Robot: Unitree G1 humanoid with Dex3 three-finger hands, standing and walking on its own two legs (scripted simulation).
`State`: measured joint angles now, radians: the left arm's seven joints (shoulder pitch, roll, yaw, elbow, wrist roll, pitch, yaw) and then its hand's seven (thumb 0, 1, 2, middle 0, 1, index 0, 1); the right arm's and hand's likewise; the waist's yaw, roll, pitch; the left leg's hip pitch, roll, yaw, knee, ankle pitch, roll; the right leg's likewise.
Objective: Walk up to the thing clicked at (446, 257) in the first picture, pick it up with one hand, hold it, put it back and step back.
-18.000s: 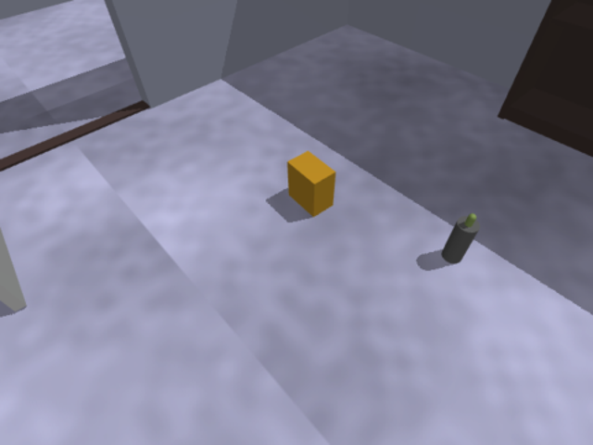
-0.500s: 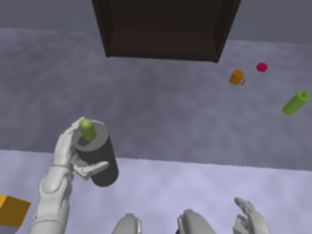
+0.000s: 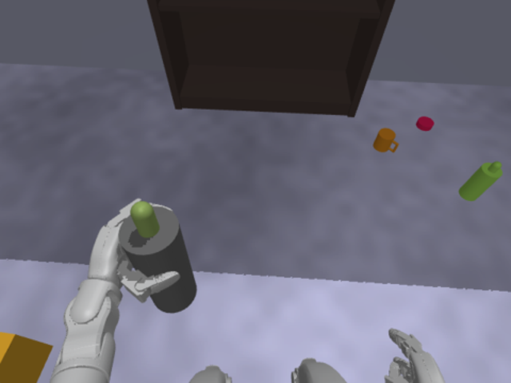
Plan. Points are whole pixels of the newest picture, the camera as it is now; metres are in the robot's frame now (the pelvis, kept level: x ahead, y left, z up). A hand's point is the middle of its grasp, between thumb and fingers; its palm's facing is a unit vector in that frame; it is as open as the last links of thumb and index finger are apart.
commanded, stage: hold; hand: left
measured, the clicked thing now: (160, 256) +0.32 +0.16 +0.00
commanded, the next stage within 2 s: none
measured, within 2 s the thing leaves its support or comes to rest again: neither
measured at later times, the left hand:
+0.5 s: hand (150, 248) +0.31 +0.16 +0.04, palm faces -0.12 -0.99 -0.02, open 11.3 cm
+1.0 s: hand (151, 249) +0.31 +0.16 +0.05, palm faces -0.13 -0.99 -0.02, open 11.3 cm
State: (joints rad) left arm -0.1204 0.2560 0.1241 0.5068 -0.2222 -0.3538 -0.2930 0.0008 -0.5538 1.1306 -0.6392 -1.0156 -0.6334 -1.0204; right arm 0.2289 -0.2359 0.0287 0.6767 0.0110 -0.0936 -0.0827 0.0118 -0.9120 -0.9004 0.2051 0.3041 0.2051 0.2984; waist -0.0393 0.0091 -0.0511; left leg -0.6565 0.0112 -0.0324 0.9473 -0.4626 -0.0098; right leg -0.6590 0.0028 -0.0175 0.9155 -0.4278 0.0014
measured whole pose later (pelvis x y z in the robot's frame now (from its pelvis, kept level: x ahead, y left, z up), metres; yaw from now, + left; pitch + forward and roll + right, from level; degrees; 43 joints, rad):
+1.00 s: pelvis -0.01 +0.00 +0.01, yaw +0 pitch +6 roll -1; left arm -0.11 0.25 0.10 0.46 -0.21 -0.32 -0.26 0.00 -0.53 1.11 -0.64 -1.01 -0.63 -1.01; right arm 0.25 -0.23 0.02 0.70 0.02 -0.09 -0.07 0.01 -0.91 -0.90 0.20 0.30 0.20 0.30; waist -0.04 0.01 -0.02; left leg -0.54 0.01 -0.03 0.86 -0.42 -0.01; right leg -0.54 0.00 -0.01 0.82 -0.38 0.00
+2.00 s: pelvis -0.01 +0.00 +0.01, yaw +0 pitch +5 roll -1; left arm -0.13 0.25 0.12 0.49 -0.20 -0.34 -0.26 0.00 -0.52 1.09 -0.64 -1.00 -0.63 -1.00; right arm 0.24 -0.23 0.02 0.69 0.01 -0.11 -0.07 0.01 -0.91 -0.90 0.20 0.30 0.20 0.30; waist -0.04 0.01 -0.02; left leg -0.53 0.01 -0.03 0.85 -0.40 -0.01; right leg -0.53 0.01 -0.02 0.81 -0.37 0.00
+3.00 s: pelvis -0.02 +0.00 +0.01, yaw +0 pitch +6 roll -1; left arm -0.15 0.24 0.11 0.56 -0.20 -0.38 -0.26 0.00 -0.53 1.09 -0.65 -0.98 -0.65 -0.98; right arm 0.23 -0.23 0.02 0.70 0.01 -0.13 -0.05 0.01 -0.90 -0.90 0.21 0.30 0.21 0.30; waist -0.03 0.01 -0.03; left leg -0.60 0.01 -0.04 0.90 -0.41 0.00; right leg -0.60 0.00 -0.02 0.86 -0.37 0.01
